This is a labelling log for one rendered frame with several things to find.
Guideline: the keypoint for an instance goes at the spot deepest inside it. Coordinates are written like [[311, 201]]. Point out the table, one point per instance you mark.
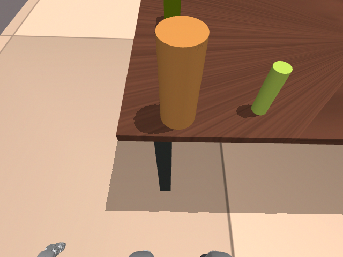
[[246, 37]]

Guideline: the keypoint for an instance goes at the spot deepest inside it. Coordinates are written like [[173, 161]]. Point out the left robot hand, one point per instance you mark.
[[53, 250]]

